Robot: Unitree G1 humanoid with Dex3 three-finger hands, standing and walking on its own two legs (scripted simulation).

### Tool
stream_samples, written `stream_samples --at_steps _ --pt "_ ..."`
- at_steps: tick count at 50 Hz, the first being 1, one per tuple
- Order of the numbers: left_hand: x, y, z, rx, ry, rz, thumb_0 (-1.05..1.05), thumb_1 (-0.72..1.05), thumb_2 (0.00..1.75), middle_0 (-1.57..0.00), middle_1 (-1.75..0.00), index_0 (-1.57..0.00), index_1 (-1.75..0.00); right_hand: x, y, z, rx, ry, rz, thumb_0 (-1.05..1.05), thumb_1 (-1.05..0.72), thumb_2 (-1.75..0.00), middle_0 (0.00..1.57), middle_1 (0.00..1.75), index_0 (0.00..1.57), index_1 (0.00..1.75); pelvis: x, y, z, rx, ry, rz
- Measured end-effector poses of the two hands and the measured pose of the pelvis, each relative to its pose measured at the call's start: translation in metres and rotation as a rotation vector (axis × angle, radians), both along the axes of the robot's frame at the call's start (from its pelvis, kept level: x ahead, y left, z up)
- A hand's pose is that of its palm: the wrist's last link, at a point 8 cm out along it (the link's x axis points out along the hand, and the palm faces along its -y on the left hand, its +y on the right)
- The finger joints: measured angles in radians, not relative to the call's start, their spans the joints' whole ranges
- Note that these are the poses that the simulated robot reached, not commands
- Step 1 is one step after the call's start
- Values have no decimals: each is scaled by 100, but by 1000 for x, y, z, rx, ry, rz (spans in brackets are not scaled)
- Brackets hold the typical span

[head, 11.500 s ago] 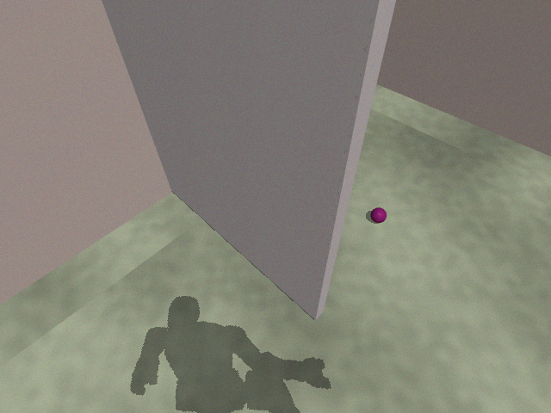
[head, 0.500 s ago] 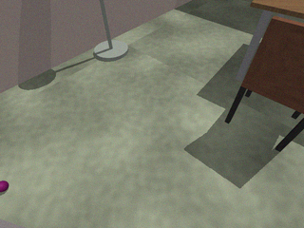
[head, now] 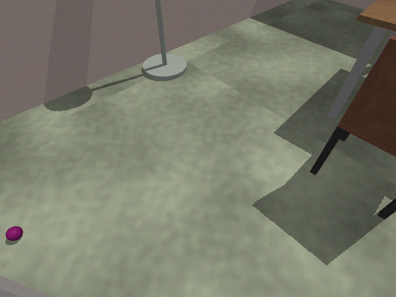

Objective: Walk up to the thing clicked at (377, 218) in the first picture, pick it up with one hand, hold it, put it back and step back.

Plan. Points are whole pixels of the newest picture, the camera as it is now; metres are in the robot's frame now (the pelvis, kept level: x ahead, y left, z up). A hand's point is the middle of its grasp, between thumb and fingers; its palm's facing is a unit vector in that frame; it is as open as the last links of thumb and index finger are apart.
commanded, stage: walk up
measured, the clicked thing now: (14, 233) +0.51 +0.97 -0.74
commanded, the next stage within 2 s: none
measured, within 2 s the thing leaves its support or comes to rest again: neither
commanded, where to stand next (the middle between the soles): +0.74 -0.05 m, yaw -2 degrees
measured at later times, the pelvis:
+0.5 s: pelvis +0.19 -0.01 -0.02, yaw -3 degrees
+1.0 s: pelvis +0.40 -0.01 -0.02, yaw -1 degrees
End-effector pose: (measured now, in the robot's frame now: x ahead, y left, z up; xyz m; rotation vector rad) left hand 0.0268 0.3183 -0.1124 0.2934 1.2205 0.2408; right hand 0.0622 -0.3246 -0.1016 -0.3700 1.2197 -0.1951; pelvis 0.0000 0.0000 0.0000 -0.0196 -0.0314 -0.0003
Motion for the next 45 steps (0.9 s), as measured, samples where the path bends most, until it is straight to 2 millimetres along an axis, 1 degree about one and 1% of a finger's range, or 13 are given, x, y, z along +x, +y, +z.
stream_samples --at_steps 4,6,8,12,16,19,22,26,29,33,37,41,45 --pt "5 34 -16 14 71 2 0 90 90 -21 -30 -21 -30 32 9 2 -45 -70 10 0 -90 -90 20 30 21 30 24 20 -15 6 -15 -1" --pt "16 43 -21 20 101 -5 1 90 90 -21 -30 -21 -30 38 14 3 -59 -102 -10 0 -90 -90 20 30 21 30 35 27 -18 19 -20 -3" --pt "34 46 -20 15 99 -16 1 90 90 -21 -30 -21 -30 41 20 6 -52 -102 -30 0 -90 -90 20 30 21 30 47 29 -15 28 -21 -6" --pt "76 43 -11 -2 54 -51 1 91 90 -20 -30 -20 -30 48 30 10 -31 -85 -48 0 -90 -90 20 30 21 30 73 30 -6 41 -27 -22" --pt "120 33 -1 -12 29 -94 1 90 90 -20 -30 -20 -30 62 32 6 0 -69 -60 0 -90 -90 20 30 21 30 102 26 -2 46 -29 -33" --pt "158 22 6 -9 10 -123 1 90 90 -21 -30 -20 -30 77 27 -2 24 -59 -69 0 -90 -90 20 30 21 30 127 19 -2 50 -28 -41" --pt "200 10 10 10 -17 -146 1 90 90 -21 -30 -21 -30 99 16 -14 43 -51 -81 0 -90 -90 21 30 21 30 155 7 -8 59 -24 -48" --pt "257 -11 12 54 -101 -153 1 90 90 -21 -30 -21 -30 137 -6 -38 55 -34 -78 0 -90 -90 20 30 21 30 194 -15 -22 35 -28 -41" --pt "283 -26 19 57 -165 -136 0 90 90 -21 -30 -21 -30 174 -14 -40 64 -30 -54 1 -90 -90 20 30 21 30 216 -25 -20 39 -35 -36" --pt "300 -39 29 49 -159 -118 0 90 90 -21 -30 -21 -30 227 -20 -28 75 -75 -23 1 -90 -90 20 30 21 30 247 -31 -8 33 -27 -36" --pt "313 -42 28 39 -114 -111 0 90 90 -21 -30 -21 -30 271 -25 -14 69 -94 6 0 -90 -90 20 30 21 30 279 -34 -2 24 -10 -34" --pt "328 -35 20 24 -73 -92 0 90 90 -21 -30 -21 -30 313 -25 -6 44 -78 36 0 -90 -90 20 30 20 30 314 -32 -3 12 0 -27" --pt "348 -22 2 6 -26 -69 0 90 90 -21 -30 -21 -30 364 -19 -3 11 -87 58 0 -90 -90 20 30 20 30 355 -23 -12 -3 4 -18"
